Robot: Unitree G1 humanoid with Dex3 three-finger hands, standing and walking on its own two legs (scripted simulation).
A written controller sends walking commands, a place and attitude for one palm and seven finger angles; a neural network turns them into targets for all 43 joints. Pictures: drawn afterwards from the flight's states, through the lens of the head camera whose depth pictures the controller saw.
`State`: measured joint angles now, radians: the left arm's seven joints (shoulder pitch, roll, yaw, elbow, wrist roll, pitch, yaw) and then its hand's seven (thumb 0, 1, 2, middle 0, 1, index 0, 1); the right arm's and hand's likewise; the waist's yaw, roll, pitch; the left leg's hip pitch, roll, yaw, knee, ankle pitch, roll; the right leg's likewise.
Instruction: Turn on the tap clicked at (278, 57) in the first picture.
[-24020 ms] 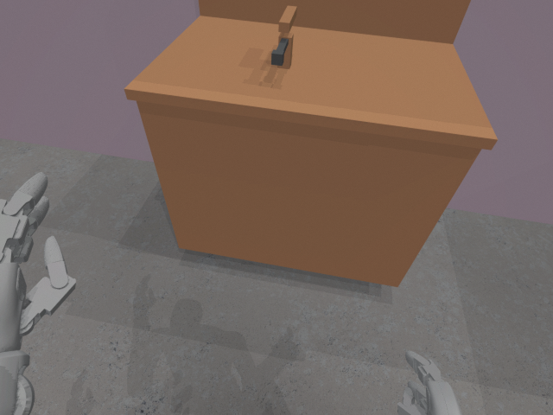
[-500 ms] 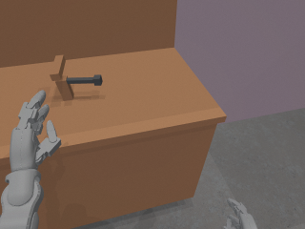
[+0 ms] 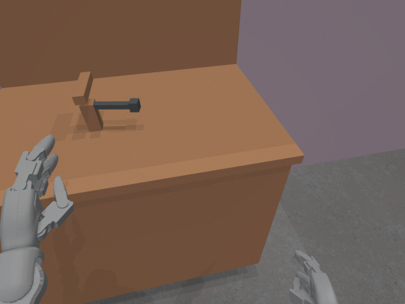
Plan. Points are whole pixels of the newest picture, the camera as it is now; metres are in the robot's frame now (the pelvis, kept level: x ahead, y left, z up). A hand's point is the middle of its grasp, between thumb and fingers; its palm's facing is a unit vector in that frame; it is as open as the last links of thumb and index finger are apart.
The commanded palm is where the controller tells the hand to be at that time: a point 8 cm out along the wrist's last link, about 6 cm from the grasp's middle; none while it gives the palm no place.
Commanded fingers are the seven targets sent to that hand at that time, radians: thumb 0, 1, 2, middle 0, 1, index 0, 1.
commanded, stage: step back with the hand held close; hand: left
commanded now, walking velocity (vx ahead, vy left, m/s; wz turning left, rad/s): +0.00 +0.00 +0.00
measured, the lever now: (134, 105) +0.56 +0.27 +0.11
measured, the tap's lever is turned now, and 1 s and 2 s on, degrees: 77 77 77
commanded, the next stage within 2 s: stop stepping back and stand still in 1.36 s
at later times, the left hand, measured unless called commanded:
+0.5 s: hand (59, 211) +0.19 +0.26 +0.15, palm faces +0.37 -0.81 -0.46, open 7.4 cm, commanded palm +0.14 +0.30 +0.17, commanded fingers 0.00 0.90 0.90 -0.20 -0.30 -0.20 -0.30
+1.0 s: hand (17, 263) +0.11 +0.27 +0.15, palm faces +0.50 -0.78 -0.39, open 7.4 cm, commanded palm +0.06 +0.30 +0.17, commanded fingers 0.00 0.90 0.90 -0.20 -0.30 -0.20 -0.30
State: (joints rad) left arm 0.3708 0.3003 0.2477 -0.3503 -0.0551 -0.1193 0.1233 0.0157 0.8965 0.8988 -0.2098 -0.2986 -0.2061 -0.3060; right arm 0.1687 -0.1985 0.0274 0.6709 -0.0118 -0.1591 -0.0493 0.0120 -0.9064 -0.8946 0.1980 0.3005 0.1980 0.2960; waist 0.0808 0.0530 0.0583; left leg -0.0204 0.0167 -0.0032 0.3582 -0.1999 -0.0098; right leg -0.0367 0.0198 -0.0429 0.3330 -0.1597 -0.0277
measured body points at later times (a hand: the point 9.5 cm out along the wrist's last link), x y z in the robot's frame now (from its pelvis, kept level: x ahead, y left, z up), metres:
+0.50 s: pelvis -0.03 +0.02 -0.01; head -0.01 +0.01 +0.44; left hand +0.17 +0.30 +0.18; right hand +0.15 -0.23 -0.09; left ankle +0.01 +0.13 -0.75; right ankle +0.03 -0.10 -0.75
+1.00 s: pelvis -0.10 +0.02 -0.02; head -0.08 +0.01 +0.43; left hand +0.08 +0.31 +0.17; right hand +0.08 -0.21 -0.11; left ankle +0.01 +0.13 -0.74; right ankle -0.07 -0.08 -0.75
